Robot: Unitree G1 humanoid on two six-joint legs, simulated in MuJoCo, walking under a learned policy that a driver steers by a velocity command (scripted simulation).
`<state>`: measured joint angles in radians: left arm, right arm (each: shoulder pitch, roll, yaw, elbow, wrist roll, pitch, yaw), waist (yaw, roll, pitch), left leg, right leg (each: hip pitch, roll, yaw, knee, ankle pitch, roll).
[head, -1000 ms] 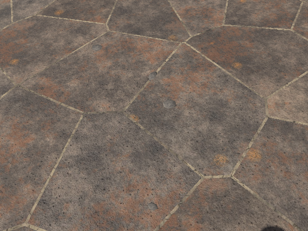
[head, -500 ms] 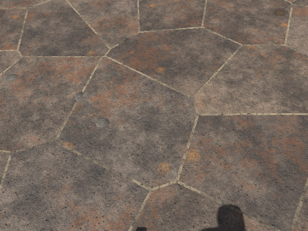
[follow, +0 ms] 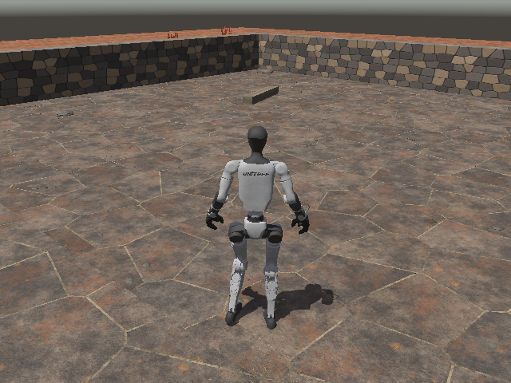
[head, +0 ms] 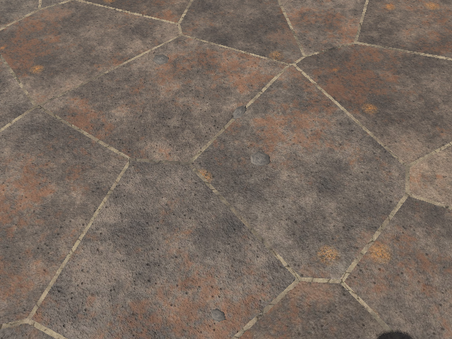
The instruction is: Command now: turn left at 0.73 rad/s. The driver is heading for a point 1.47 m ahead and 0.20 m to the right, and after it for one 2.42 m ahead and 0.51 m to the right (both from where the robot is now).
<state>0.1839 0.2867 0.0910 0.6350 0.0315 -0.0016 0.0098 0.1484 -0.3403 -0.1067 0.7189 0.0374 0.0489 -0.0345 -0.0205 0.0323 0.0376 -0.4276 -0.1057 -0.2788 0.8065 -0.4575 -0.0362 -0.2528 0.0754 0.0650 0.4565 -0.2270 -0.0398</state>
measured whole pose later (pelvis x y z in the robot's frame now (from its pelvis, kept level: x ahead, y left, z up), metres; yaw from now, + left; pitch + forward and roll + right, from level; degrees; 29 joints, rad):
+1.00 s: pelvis +0.31 -0.08 -0.03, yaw -20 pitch +0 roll +0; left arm 0.30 0.32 0.06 0.68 -0.02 -0.06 -0.05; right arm 0.23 -0.29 -0.03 0.71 0.03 -0.14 0.00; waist 0.01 0.02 0.08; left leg -0.31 0.07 -0.08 1.32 -0.34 0.03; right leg -0.42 0.10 -0.05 0.69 -0.26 -0.13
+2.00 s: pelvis +1.19 -0.33 -0.01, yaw +18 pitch -1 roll -4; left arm 0.33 0.31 0.07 0.70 0.00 -0.10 0.00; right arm 0.24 -0.34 -0.06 0.65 0.05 -0.02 0.01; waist 0.04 0.05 0.03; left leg -0.60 0.05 -0.02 1.36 -0.32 0.06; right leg -0.16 0.02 -0.05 0.44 -0.27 0.02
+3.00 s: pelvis +1.59 -0.21 +0.00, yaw -9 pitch +3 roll +3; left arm 0.21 0.33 0.10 0.58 -0.01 0.04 0.04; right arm 0.00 -0.30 -0.08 0.75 0.00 0.00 -0.02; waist 0.02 0.00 0.07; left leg -0.52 -0.05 -0.14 0.84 -0.33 -0.06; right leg -0.39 0.09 0.17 0.48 -0.13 -0.05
